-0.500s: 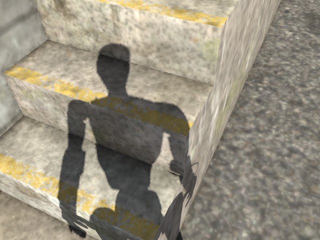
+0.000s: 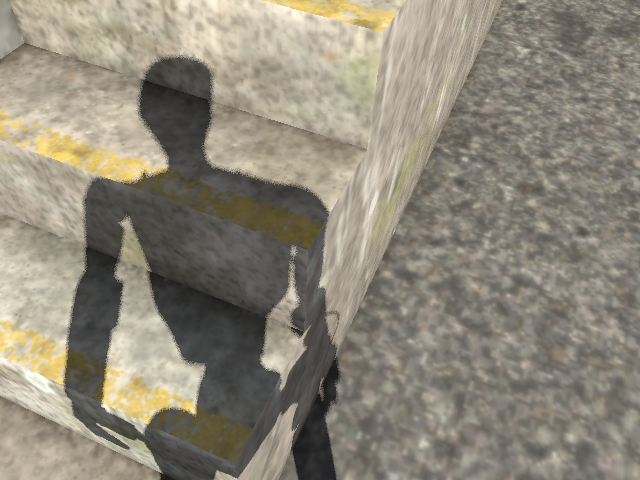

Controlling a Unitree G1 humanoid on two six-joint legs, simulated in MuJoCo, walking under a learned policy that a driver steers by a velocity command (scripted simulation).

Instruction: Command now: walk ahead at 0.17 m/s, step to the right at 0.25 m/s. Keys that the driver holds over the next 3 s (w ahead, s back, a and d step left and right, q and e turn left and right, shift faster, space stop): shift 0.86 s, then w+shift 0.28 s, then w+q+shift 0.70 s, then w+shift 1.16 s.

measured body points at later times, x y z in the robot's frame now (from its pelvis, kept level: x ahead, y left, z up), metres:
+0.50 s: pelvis +0.06 -0.14 +0.00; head +0.07 -0.13 +0.45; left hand +0.10 +0.08 -0.16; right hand +0.11 -0.35 -0.15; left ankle +0.05 -0.05 -0.74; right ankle +0.06 -0.21 -0.74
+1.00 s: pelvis +0.08 -0.19 +0.00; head +0.09 -0.19 +0.45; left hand +0.07 +0.05 -0.16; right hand +0.06 -0.42 -0.16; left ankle +0.05 -0.05 -0.74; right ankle +0.05 -0.22 -0.73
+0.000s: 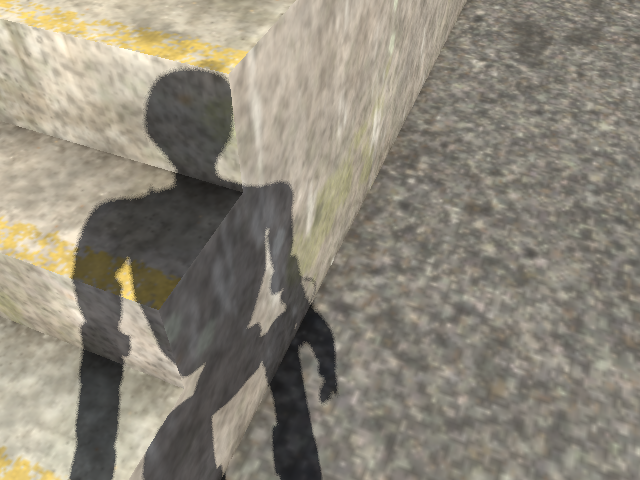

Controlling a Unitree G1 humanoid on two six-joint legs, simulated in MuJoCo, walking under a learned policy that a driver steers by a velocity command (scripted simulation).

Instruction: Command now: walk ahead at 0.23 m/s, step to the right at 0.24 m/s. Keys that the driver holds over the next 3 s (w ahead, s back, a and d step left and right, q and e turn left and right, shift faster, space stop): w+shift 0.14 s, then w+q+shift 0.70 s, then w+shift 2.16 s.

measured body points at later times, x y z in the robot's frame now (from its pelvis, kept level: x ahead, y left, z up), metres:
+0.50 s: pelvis +0.16 -0.20 +0.00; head +0.21 -0.19 +0.45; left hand +0.14 +0.05 -0.15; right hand +0.30 -0.47 -0.14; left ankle +0.16 -0.15 -0.68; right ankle +0.12 -0.29 -0.74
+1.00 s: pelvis +0.34 -0.34 -0.02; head +0.38 -0.31 +0.43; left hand +0.29 -0.04 -0.13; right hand +0.62 -0.52 -0.12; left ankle +0.25 -0.22 -0.72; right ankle +0.50 -0.42 -0.74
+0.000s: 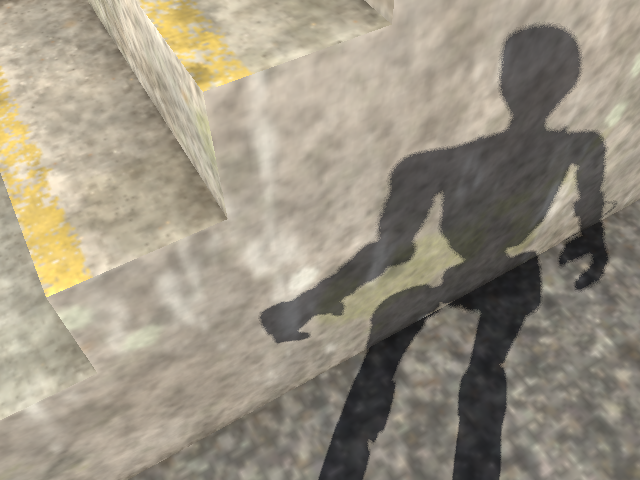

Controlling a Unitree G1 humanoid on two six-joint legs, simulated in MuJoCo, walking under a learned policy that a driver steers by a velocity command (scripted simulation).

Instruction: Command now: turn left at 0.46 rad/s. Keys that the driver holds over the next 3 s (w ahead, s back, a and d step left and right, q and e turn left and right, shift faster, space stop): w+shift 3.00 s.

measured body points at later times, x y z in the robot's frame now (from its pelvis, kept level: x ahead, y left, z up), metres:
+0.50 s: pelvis +0.01 -0.01 +0.03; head +0.04 +0.01 +0.47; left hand +0.09 +0.25 -0.11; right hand +0.13 -0.25 -0.10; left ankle -0.01 +0.07 -0.72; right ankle +0.02 -0.15 -0.70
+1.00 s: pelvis +0.01 -0.03 +0.03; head +0.02 -0.03 +0.48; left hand +0.06 +0.23 -0.12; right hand +0.07 -0.28 -0.12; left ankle -0.01 +0.07 -0.72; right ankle +0.01 -0.14 -0.72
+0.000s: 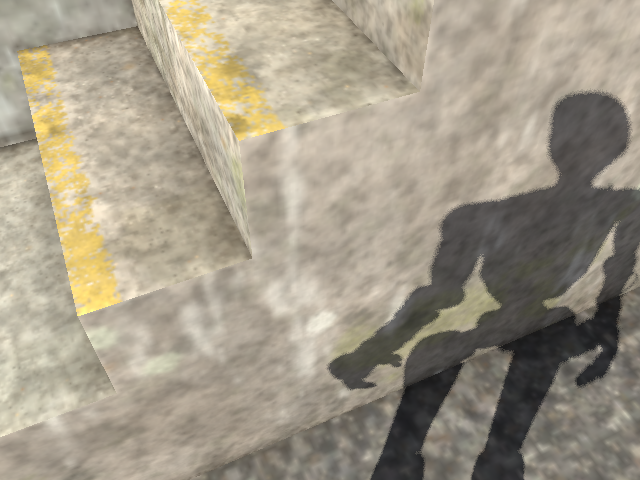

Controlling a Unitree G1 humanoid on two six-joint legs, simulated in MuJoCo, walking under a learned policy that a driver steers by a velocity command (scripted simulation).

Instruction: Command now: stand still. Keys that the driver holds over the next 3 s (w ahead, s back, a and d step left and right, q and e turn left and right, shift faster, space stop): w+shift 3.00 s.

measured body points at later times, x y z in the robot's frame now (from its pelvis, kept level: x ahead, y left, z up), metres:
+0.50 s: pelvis +0.00 +0.00 +0.00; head +0.01 +0.00 +0.45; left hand +0.02 +0.25 -0.16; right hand +0.03 -0.24 -0.16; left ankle -0.02 +0.10 -0.75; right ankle +0.00 -0.11 -0.75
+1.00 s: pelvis +0.01 +0.00 +0.00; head +0.02 +0.00 +0.45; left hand +0.02 +0.24 -0.16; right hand +0.01 -0.23 -0.16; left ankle -0.02 +0.10 -0.75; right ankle +0.00 -0.11 -0.75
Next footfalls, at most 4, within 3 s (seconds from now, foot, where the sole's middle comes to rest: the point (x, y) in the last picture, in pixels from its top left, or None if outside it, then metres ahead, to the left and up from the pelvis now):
none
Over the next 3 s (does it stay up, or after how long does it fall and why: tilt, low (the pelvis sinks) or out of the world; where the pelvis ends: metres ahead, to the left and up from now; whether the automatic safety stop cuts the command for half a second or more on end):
stays up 0.01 0.00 0.00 its command is cut before an obstacle from the start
